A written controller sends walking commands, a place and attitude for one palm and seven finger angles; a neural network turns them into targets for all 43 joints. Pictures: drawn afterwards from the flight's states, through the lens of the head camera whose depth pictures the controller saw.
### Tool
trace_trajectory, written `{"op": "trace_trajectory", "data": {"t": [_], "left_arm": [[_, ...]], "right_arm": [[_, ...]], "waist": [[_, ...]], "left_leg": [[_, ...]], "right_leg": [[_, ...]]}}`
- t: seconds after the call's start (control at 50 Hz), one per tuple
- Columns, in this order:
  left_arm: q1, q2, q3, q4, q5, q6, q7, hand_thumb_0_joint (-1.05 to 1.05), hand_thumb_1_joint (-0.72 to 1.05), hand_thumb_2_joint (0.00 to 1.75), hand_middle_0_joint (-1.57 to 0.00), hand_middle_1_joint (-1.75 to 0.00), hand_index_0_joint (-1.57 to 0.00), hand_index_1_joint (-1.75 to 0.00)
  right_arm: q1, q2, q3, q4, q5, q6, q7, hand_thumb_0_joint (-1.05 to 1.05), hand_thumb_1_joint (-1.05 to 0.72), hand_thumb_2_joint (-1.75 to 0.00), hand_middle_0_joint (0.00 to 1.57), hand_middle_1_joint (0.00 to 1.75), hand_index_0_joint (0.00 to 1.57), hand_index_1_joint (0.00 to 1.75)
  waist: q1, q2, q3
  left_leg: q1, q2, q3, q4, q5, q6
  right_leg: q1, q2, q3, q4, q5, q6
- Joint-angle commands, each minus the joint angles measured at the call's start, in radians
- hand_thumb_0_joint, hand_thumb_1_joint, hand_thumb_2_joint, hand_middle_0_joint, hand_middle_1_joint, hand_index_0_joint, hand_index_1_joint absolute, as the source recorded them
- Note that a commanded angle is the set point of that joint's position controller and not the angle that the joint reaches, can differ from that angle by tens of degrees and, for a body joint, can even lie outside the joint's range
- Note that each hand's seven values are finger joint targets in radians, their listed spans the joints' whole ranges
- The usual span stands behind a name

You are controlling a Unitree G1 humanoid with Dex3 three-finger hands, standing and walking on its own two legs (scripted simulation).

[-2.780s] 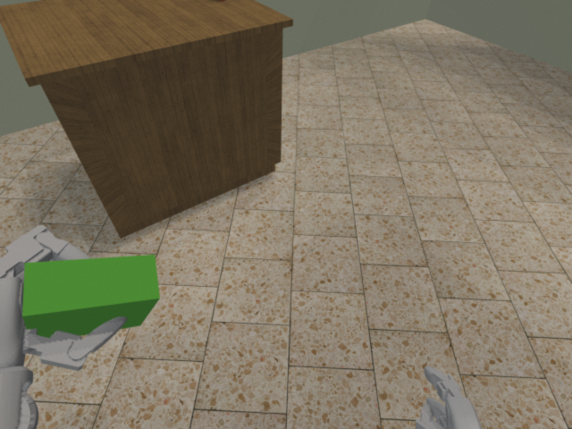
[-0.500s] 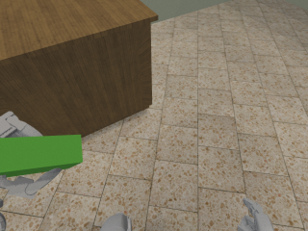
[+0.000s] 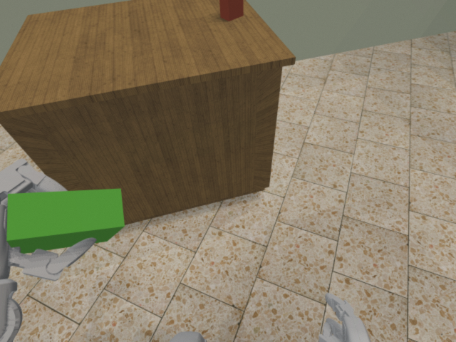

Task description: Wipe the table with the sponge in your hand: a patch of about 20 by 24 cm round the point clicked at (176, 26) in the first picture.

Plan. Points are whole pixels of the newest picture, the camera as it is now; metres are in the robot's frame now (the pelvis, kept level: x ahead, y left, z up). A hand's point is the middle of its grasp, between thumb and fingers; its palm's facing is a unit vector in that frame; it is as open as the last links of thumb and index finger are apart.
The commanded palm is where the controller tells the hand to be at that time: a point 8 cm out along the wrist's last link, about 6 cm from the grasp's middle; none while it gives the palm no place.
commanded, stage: walk to a spot facing it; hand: left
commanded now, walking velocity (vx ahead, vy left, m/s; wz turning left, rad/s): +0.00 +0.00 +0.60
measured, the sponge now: (82, 220) +0.23 +0.21 +0.17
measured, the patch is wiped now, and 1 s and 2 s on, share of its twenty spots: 0.00 0.00 0.00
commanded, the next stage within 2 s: turn to face it in 0.22 s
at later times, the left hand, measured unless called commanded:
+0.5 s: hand (27, 213) +0.22 +0.26 +0.20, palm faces +0.54 -0.71 -0.45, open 9.3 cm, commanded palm +0.16 +0.29 +0.19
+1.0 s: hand (105, 203) +0.24 +0.17 +0.19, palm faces +0.41 -0.80 -0.44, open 9.3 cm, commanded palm +0.18 +0.22 +0.19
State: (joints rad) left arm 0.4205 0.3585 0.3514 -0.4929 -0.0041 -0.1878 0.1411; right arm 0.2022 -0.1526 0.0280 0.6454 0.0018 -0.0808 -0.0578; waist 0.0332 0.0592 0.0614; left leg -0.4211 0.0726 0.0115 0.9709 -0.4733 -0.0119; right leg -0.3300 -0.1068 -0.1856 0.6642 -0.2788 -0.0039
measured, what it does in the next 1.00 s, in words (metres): steps on the spot: left foot, then right foot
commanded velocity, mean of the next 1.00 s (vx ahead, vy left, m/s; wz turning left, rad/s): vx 0.00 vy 0.00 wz -0.10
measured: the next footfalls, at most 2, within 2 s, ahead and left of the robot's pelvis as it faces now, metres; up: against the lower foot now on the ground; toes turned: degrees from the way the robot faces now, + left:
left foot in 0.28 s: +0.11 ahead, +0.12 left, +0.00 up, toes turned +18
right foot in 0.62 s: +0.14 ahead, -0.13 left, +0.00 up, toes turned +5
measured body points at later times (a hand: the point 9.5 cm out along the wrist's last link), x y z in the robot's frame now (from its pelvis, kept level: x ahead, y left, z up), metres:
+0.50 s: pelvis +0.06 -0.02 +0.01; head +0.10 +0.01 +0.46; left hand +0.18 +0.29 +0.22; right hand +0.28 -0.18 -0.07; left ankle +0.08 +0.11 -0.72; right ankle +0.09 -0.14 -0.67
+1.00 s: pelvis +0.04 -0.07 +0.01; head +0.06 -0.06 +0.46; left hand +0.22 +0.22 +0.22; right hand +0.22 -0.33 -0.06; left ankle +0.00 +0.05 -0.72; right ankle +0.10 -0.14 -0.72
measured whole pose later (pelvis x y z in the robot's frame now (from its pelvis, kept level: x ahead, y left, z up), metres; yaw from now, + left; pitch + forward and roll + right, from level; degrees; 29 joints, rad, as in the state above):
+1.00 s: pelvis +0.04 -0.07 +0.01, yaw +3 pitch +2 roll +0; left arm 0.50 0.40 0.38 -0.54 -0.03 -0.22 0.14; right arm 0.20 -0.27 -0.04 0.56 0.01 -0.04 -0.06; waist -0.02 -0.02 0.01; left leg -0.22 0.03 0.06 0.52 -0.33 -0.02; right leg -0.36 0.08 -0.01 0.49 -0.15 -0.08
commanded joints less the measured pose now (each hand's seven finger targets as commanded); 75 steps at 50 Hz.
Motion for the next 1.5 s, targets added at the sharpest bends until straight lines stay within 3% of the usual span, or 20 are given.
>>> {"op": "trace_trajectory", "data": {"t": [0.0,0.08,0.16,0.22,0.24,0.26,0.28,0.4,0.56,0.64,0.74,0.86,0.94,1.02,1.12,1.2,1.26,1.3,1.38,1.48], "left_arm": [[-0.118,0.206,0.132,-0.231,-0.020,-0.057,0.017,0.00,0.10,1.30,-1.20,-1.60,-1.20,-1.60],[-0.032,0.211,0.155,-0.282,-0.011,-0.068,0.041,0.00,0.10,1.30,-1.20,-1.60,-1.20,-1.60],[0.084,0.212,0.190,-0.351,-0.030,-0.054,0.069,0.00,0.10,1.30,-1.20,-1.60,-1.20,-1.60],[0.086,0.198,0.181,-0.388,-0.046,-0.049,0.079,0.00,0.10,1.30,-1.20,-1.60,-1.20,-1.60],[0.073,0.211,0.188,-0.405,-0.053,-0.060,0.081,0.00,0.10,1.30,-1.20,-1.60,-1.20,-1.60],[0.073,0.210,0.183,-0.436,-0.064,-0.081,0.074,0.00,0.10,1.30,-1.20,-1.60,-1.20,-1.60],[0.036,0.241,0.198,-0.400,-0.048,-0.096,0.056,0.00,0.10,1.30,-1.20,-1.60,-1.20,-1.60],[0.117,0.184,0.167,-0.432,-0.048,-0.076,0.033,0.00,0.10,1.30,-1.20,-1.60,-1.20,-1.60],[-0.108,0.135,0.069,-0.208,-0.022,-0.039,0.031,0.00,0.10,1.30,-1.20,-1.60,-1.20,-1.60],[-0.171,0.186,0.083,-0.124,-0.028,-0.015,0.024,0.00,0.10,1.30,-1.20,-1.60,-1.20,-1.60],[-0.047,0.202,0.139,-0.213,-0.035,-0.064,0.025,0.00,0.10,1.30,-1.20,-1.60,-1.20,-1.60],[0.060,0.208,0.182,-0.223,-0.047,-0.083,0.033,0.00,0.10,1.30,-1.20,-1.60,-1.20,-1.60],[0.050,0.189,0.151,-0.217,-0.039,-0.083,0.030,0.00,0.10,1.30,-1.20,-1.60,-1.20,-1.60],[0.000,0.194,0.137,-0.261,-0.027,-0.099,0.027,0.00,0.10,1.30,-1.20,-1.60,-1.20,-1.60],[-0.060,0.144,0.060,-0.250,-0.008,-0.076,0.016,0.00,0.10,1.30,-1.20,-1.60,-1.20,-1.60],[-0.103,0.167,0.081,-0.207,0.004,-0.075,0.021,0.00,0.10,1.30,-1.20,-1.60,-1.20,-1.60],[-0.044,0.205,0.128,-0.149,-0.014,-0.064,0.035,0.00,0.10,1.30,-1.20,-1.60,-1.20,-1.60],[0.004,0.241,0.173,-0.166,-0.023,-0.063,0.040,0.00,0.10,1.30,-1.20,-1.60,-1.20,-1.60],[0.050,0.211,0.163,-0.196,-0.019,-0.095,0.033,0.00,0.10,1.30,-1.20,-1.60,-1.20,-1.60],[0.036,0.190,0.140,-0.182,-0.016,-0.096,0.040,0.00,0.10,1.30,-1.20,-1.60,-1.20,-1.60]], "right_arm": [[-0.134,-0.124,-0.057,-0.155,-0.001,-0.034,-0.005,0.00,-0.90,-0.90,0.20,0.30,0.20,0.30],[-0.132,-0.113,-0.058,-0.189,-0.011,-0.017,-0.014,0.00,-0.90,-0.90,0.20,0.30,0.20,0.30],[-0.116,-0.105,-0.071,-0.247,-0.011,-0.001,-0.014,0.00,-0.90,-0.90,0.20,0.30,0.20,0.30],[-0.056,-0.116,-0.087,-0.258,-0.002,0.010,-0.017,0.00,-0.90,-0.90,0.20,0.30,0.20,0.30],[-0.048,-0.135,-0.096,-0.258,0.000,0.009,-0.021,0.00,-0.90,-0.90,0.20,0.30,0.20,0.30],[-0.066,-0.177,-0.110,-0.264,0.001,-0.004,-0.015,0.00,-0.90,-0.90,0.20,0.30,0.20,0.30],[-0.038,-0.186,-0.108,-0.245,0.004,-0.025,0.006,0.00,-0.90,-0.90,0.20,0.30,0.20,0.30],[-0.055,-0.167,-0.101,-0.209,0.015,-0.054,0.037,0.00,-0.90,-0.90,0.20,0.30,0.20,0.30],[-0.063,-0.160,-0.055,-0.187,0.006,-0.085,-0.007,0.00,-0.90,-0.90,0.20,0.30,0.20,0.30],[-0.082,-0.136,-0.057,-0.189,0.002,-0.078,-0.003,0.00,-0.90,-0.90,0.20,0.30,0.20,0.30],[-0.126,-0.112,-0.034,-0.185,-0.005,-0.040,-0.005,0.00,-0.90,-0.90,0.20,0.30,0.20,0.30],[-0.105,-0.138,-0.058,-0.234,-0.001,-0.016,0.000,0.00,-0.90,-0.90,0.20,0.30,0.20,0.30],[-0.057,-0.158,-0.069,-0.236,0.009,-0.003,0.001,0.00,-0.90,-0.90,0.20,0.30,0.20,0.30],[-0.090,-0.177,-0.071,-0.251,0.004,-0.011,-0.011,0.00,-0.90,-0.90,0.20,0.30,0.20,0.30],[-0.045,-0.195,-0.082,-0.216,0.007,-0.059,0.007,0.00,-0.90,-0.90,0.20,0.30,0.20,0.30],[-0.055,-0.200,-0.079,-0.197,0.007,-0.071,0.015,0.00,-0.90,-0.90,0.20,0.30,0.20,0.30],[-0.047,-0.159,-0.074,-0.194,0.006,-0.051,0.008,0.00,-0.90,-0.90,0.20,0.30,0.20,0.30],[-0.101,-0.163,-0.072,-0.193,-0.003,-0.028,0.007,0.00,-0.90,-0.90,0.20,0.30,0.20,0.30],[-0.088,-0.135,-0.050,-0.165,-0.008,-0.008,0.002,0.00,-0.90,-0.90,0.20,0.30,0.20,0.30],[-0.073,-0.140,-0.063,-0.171,-0.012,-0.032,-0.010,0.00,-0.90,-0.90,0.20,0.30,0.20,0.30]], "waist": [[-0.020,-0.247,-0.075],[-0.018,-0.228,-0.141],[0.014,-0.244,-0.205],[-0.052,-0.172,-0.292],[-0.074,-0.029,-0.316],[-0.045,0.261,-0.303],[-0.041,0.257,-0.271],[-0.036,0.201,-0.257],[-0.026,0.134,-0.147],[-0.018,-0.386,-0.126],[-0.023,-0.149,-0.196],[-0.002,-0.158,-0.243],[-0.029,-0.107,-0.256],[-0.013,0.242,-0.158],[-0.030,0.165,-0.102],[-0.036,0.150,-0.105],[-0.032,-0.239,-0.152],[-0.012,-0.220,-0.126],[-0.040,-0.152,-0.141],[-0.022,-0.177,-0.152]], "left_leg": [[-0.276,0.025,-0.013,0.371,0.004,-0.041],[-0.103,0.017,0.100,0.047,0.031,-0.038],[-0.023,-0.026,0.198,-0.241,0.063,-0.032],[0.211,-0.086,0.226,-0.499,0.261,-0.026],[0.379,0.000,0.111,-0.544,0.483,0.022],[0.497,0.292,-0.301,-0.552,1.044,0.186],[0.499,0.390,-0.472,-0.546,1.223,0.273],[0.304,0.205,-0.053,-0.560,0.804,0.156],[0.125,0.207,0.037,-0.544,0.296,0.065],[-0.006,-0.040,0.044,0.002,-0.083,-0.038],[-0.046,-0.032,0.008,0.060,0.018,-0.053],[0.043,-0.047,0.027,-0.241,0.028,-0.028],[0.241,-0.021,0.034,-0.559,0.200,-0.005],[0.248,0.279,-0.203,-0.674,0.512,0.115],[0.244,0.246,-0.024,-0.555,0.736,0.081],[0.128,0.188,0.028,-0.482,0.460,0.041],[-0.026,-0.029,0.118,-0.227,-0.035,-0.011],[-0.153,-0.024,0.003,0.078,-0.068,-0.003],[-0.097,0.012,0.001,0.012,0.076,-0.010],[0.049,-0.019,0.085,-0.274,0.075,0.015]], "right_leg": [[0.228,-0.347,0.335,-0.363,0.257,-0.132],[0.263,-0.281,0.062,-0.244,0.713,-0.083],[0.326,-0.284,0.032,-0.166,0.772,-0.086],[0.267,-0.241,-0.033,0.079,0.725,-0.017],[0.106,-0.180,-0.036,0.278,0.468,0.032],[-0.165,-0.017,0.002,0.503,-0.219,0.098],[-0.272,0.013,0.116,0.591,-0.455,0.080],[-0.152,0.035,0.107,0.364,-0.132,0.073],[0.148,0.100,0.058,-0.146,-0.002,0.067],[0.049,-0.227,0.604,-0.399,0.345,-0.105],[0.188,-0.148,0.399,-0.279,0.611,-0.131],[0.221,-0.138,0.477,-0.329,0.395,-0.158],[0.160,-0.076,0.452,-0.300,0.238,-0.087],[-0.036,0.109,0.251,0.009,-0.067,0.013],[-0.019,0.114,0.120,0.015,-0.091,0.038],[0.181,0.098,0.080,-0.191,0.046,0.023],[0.202,-0.151,0.497,-0.346,-0.058,-0.110],[0.182,-0.270,0.681,-0.467,-0.298,-0.198],[0.128,-0.217,0.415,-0.446,-0.098,-0.166],[0.092,-0.207,0.399,-0.456,-0.240,-0.161]]}}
